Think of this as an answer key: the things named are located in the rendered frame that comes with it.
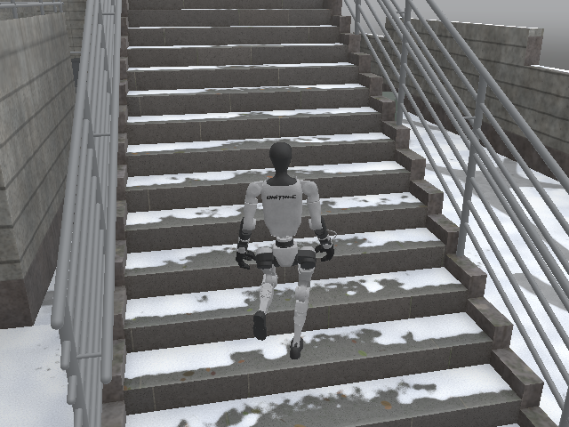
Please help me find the right robot forearm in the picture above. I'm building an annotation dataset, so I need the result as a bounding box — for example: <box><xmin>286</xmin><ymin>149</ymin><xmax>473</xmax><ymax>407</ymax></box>
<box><xmin>314</xmin><ymin>216</ymin><xmax>333</xmax><ymax>249</ymax></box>

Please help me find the left robot hand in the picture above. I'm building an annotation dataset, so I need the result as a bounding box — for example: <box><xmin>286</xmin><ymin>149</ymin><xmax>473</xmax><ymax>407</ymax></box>
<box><xmin>236</xmin><ymin>250</ymin><xmax>256</xmax><ymax>270</ymax></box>

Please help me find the left robot thigh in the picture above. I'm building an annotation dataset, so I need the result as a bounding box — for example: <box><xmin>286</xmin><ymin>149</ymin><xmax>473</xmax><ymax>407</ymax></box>
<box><xmin>256</xmin><ymin>247</ymin><xmax>278</xmax><ymax>288</ymax></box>

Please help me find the left robot forearm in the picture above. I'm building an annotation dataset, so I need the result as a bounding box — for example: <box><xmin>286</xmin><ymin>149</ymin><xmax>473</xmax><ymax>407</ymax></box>
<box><xmin>236</xmin><ymin>217</ymin><xmax>252</xmax><ymax>254</ymax></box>

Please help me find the robot right upper arm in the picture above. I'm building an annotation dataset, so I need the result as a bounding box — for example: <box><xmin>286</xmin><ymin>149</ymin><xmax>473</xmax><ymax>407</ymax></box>
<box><xmin>301</xmin><ymin>180</ymin><xmax>323</xmax><ymax>230</ymax></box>

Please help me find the robot left upper arm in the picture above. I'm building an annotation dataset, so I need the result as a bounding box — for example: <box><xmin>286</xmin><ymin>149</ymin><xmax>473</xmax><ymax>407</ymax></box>
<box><xmin>242</xmin><ymin>181</ymin><xmax>263</xmax><ymax>230</ymax></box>

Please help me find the humanoid robot torso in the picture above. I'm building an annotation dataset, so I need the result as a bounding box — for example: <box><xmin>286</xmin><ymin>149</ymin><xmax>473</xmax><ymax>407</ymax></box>
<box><xmin>261</xmin><ymin>176</ymin><xmax>303</xmax><ymax>267</ymax></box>

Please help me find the right robot hand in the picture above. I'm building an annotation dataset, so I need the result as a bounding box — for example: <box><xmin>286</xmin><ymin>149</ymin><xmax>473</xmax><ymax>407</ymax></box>
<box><xmin>315</xmin><ymin>245</ymin><xmax>334</xmax><ymax>262</ymax></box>

